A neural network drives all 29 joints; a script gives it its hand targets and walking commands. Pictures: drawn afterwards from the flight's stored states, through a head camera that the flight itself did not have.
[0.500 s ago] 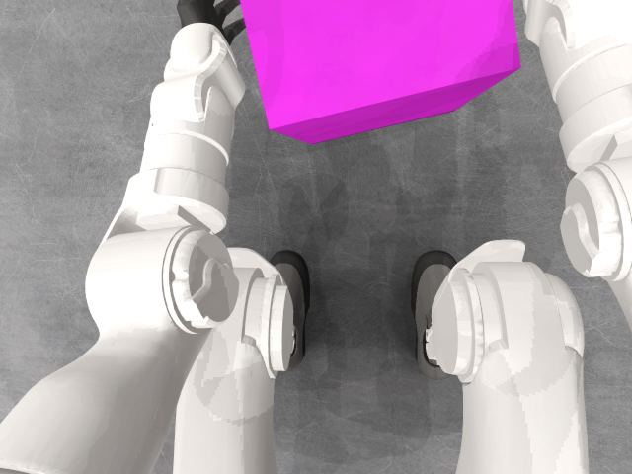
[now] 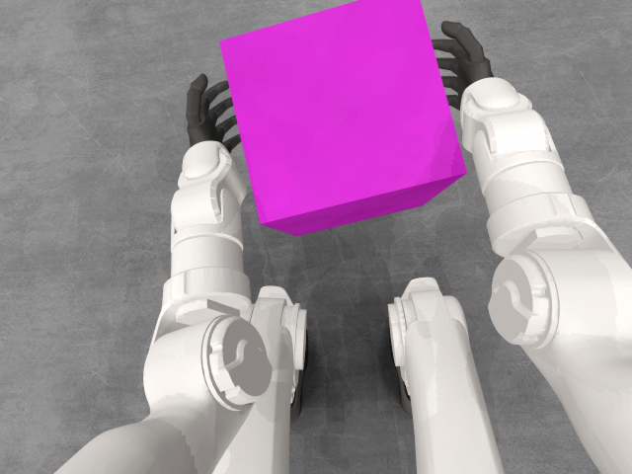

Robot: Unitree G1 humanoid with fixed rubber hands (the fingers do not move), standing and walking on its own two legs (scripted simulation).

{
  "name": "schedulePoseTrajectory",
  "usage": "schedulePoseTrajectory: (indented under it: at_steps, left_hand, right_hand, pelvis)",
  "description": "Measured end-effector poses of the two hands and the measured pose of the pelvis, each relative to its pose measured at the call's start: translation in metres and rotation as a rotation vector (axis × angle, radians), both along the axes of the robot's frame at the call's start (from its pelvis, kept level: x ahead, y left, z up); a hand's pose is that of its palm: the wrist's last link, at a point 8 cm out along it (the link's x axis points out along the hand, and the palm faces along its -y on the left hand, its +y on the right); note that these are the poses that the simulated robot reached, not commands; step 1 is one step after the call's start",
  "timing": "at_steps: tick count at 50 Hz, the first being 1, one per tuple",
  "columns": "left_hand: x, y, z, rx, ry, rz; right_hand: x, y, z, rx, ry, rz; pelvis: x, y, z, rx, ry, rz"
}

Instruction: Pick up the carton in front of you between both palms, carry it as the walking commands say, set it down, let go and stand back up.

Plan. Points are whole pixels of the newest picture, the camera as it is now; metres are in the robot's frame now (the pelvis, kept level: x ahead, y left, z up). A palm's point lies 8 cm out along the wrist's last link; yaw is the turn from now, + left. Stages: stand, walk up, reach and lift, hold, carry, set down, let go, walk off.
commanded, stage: reach and lift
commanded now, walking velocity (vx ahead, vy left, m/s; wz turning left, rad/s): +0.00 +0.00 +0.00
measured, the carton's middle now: (341, 140) +0.51 -0.02 -0.14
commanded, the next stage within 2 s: none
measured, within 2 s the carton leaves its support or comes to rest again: neither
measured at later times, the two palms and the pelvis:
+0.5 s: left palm (134, 111) +0.47 +0.13 +0.08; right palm (531, 59) +0.48 -0.17 +0.07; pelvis +0.04 +0.00 +0.12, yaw -1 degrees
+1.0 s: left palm out of the picture +0.44 +0.14 +0.24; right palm out of the picture +0.43 -0.16 +0.23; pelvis +0.08 +0.01 +0.26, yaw -2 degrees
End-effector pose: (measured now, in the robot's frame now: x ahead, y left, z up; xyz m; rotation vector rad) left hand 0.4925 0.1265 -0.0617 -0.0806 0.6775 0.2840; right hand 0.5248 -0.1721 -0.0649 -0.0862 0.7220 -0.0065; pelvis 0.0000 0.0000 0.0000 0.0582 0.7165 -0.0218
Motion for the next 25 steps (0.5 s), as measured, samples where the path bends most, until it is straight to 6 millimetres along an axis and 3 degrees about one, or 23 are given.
schedulePoseTrajectory:
  at_steps: [14,25]
  left_hand:
    - [-0.006,0.002,0.070,0.000,-0.036,-0.035]
    - [-0.024,0.005,0.146,-0.001,-0.028,-0.050]
  right_hand:
    - [-0.023,0.001,0.062,0.021,-0.033,-0.051]
    - [-0.046,0.005,0.136,0.043,-0.022,-0.081]
  pelvis:
    - [0.017,0.006,0.059,-0.023,0.015,0.010]
    - [0.037,0.003,0.117,-0.026,-0.073,-0.005]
